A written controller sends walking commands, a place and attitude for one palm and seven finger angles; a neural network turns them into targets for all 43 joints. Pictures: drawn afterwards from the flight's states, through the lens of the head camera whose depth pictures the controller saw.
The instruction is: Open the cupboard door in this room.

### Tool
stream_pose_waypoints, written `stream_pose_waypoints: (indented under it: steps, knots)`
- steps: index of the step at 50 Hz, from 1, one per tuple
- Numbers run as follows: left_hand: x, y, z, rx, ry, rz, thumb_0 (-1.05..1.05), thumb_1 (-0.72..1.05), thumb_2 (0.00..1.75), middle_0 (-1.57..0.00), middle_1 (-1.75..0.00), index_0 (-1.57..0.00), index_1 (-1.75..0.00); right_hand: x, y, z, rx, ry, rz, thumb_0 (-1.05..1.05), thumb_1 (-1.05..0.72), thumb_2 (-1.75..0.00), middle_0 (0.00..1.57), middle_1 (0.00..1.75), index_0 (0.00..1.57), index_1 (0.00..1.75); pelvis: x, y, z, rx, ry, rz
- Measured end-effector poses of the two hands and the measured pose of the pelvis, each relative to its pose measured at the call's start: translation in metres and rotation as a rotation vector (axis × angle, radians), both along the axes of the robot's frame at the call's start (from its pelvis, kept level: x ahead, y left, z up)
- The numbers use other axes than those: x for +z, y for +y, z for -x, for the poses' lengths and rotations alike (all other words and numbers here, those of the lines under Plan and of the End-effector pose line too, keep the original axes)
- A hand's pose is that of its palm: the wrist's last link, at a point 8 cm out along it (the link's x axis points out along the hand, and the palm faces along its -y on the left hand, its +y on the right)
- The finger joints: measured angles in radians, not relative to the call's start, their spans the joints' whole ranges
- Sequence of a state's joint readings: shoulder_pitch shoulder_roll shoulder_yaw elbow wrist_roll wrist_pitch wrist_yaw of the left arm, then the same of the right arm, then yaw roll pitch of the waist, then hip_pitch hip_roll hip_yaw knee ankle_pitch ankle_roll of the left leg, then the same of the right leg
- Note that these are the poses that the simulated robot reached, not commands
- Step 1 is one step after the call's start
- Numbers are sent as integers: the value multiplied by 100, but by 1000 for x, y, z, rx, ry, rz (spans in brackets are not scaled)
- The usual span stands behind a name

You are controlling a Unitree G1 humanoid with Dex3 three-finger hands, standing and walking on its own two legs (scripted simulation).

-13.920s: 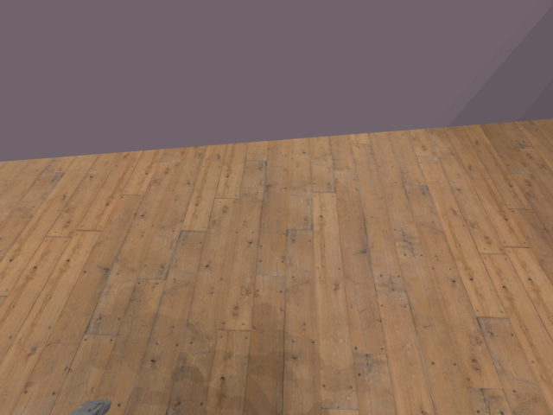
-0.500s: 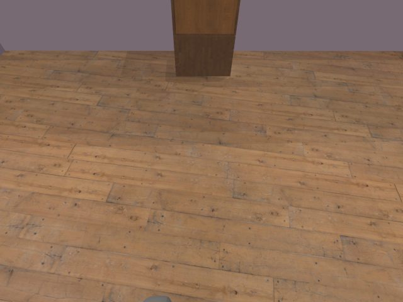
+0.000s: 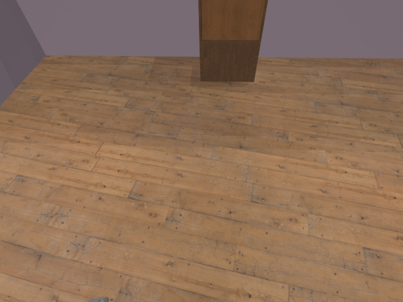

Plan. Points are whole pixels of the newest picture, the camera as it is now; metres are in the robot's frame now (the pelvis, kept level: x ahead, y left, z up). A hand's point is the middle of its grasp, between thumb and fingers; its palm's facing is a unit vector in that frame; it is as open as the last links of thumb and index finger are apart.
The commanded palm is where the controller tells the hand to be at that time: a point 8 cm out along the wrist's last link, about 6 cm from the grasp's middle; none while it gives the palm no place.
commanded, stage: stand and wait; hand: left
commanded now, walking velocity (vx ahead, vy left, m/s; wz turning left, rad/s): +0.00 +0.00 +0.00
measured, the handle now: out of the picture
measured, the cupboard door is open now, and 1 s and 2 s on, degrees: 0 0 0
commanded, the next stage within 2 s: turn or walk to find it in 0.20 s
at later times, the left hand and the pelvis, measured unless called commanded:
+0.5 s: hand out of the picture -0.04 +0.19 -0.17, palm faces +0.14 -0.96 -0.23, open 7.4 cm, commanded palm none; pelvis -0.02 +0.00 +0.00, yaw +5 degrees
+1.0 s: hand out of the picture -0.05 +0.18 -0.18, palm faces +0.21 -0.96 -0.20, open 7.4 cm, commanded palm none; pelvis -0.05 +0.00 +0.00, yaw +10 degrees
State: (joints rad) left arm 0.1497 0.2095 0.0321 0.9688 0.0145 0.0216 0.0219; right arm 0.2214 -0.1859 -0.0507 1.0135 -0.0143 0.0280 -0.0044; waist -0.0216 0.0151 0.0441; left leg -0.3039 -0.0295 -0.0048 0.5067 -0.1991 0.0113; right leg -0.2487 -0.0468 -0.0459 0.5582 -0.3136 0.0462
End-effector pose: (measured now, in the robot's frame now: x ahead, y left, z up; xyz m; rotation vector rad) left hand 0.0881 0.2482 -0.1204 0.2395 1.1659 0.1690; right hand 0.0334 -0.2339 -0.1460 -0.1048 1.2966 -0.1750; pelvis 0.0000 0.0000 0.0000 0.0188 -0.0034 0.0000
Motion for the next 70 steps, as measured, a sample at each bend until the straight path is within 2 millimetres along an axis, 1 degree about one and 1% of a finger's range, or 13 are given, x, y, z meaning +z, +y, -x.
stream_pose_waypoints:
  steps: [3, 7, 14, 18, 22, 27, 30, 34, 37, 41, 50, 58, 70]
  knots:
    - [2, -18, 17, 8, 11, 4, 1, 91, 90, -20, -30, -19, -30, -6, -9, 4, -2, 8, -17, 0, -90, -90, 20, 30, 20, 30, 1, -9, 3, 11, -17, 6]
    - [3, -34, 45, 42, 61, 24, 1, 91, 90, -20, -30, -20, -30, -1, -17, 7, 9, 25, -18, 0, -90, -90, 20, 30, 20, 30, 7, -16, 5, 13, -19, -9]
    - [-7, -32, 90, 108, 150, 48, 1, 92, 90, -21, -30, -20, -30, 3, -19, 15, 49, 76, 16, 0, -91, -90, 20, 30, 20, 30, 7, -15, 10, 42, -8, 3]
    - [-21, -23, 115, 167, 194, 76, 1, 91, 90, -21, -30, -20, -30, 2, -11, 14, 91, 85, 44, 0, -91, -90, 20, 30, 20, 30, 0, -5, 16, 77, -7, 21]
    - [-25, -15, 134, 198, 234, 81, 1, 91, 90, -20, -30, -20, -30, 7, 2, 9, 121, 70, 43, 0, -90, -90, 20, 30, 20, 30, 1, -2, 21, 82, -8, 4]
    - [-18, -13, 140, 203, 229, 54, 1, 91, 90, -20, -30, -19, -30, 4, 4, -2, 141, 32, 28, 1, -92, -90, 20, 30, 20, 30, 2, -7, 26, 95, -4, -4]
    - [-15, -19, 141, 197, 206, 35, 1, 91, 90, -20, -30, -19, -30, -2, -2, -8, 141, 5, 10, 1, -92, -90, 20, 30, 20, 30, 0, -13, 29, 101, -15, 1]
    - [-12, -28, 144, 199, 181, 47, 1, 91, 90, -20, -30, -19, -30, 0, -6, -11, 152, -11, 8, 0, -92, -90, 20, 30, 20, 30, 2, -15, 31, 118, -23, 11]
    - [-16, -33, 145, 203, 178, 71, 1, 90, 90, -20, -30, -19, -30, 1, -6, -7, 161, -9, 20, 0, -91, -90, 20, 30, 20, 30, 2, -13, 34, 123, -28, 18]
    - [-20, -38, 145, 212, 180, 100, 1, 90, 90, -20, -30, -20, -30, 5, -3, 7, 168, 22, 21, 0, -91, -90, 20, 30, 20, 30, 4, -12, 37, 130, -25, 15]
    - [-25, -20, 155, 252, 165, 93, 1, 91, 90, -20, -30, -20, -30, 5, 4, 34, 185, 98, 35, 0, -91, -90, 20, 30, 20, 30, 0, -4, 47, 167, -13, 24]
    - [-19, -8, 163, 247, 175, 72, 1, 91, 90, -20, -30, -19, -30, 7, 14, 35, 191, 83, 30, 1, -92, -90, 20, 30, 20, 30, 4, 2, 49, 161, -16, 24]
    - [-18, -25, 177, 227, 226, 103, 1, 91, 90, -20, -30, -19, -30, 11, 12, 32, 182, 56, 26, 1, -92, -90, 20, 30, 20, 30, 9, 1, 47, 141, -22, 20]
